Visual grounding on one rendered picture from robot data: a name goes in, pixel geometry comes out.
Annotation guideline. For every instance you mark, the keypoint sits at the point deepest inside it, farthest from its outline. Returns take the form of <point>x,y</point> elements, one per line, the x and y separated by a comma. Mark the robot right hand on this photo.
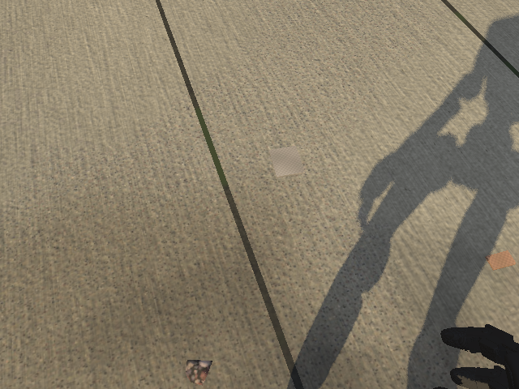
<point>494,344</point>

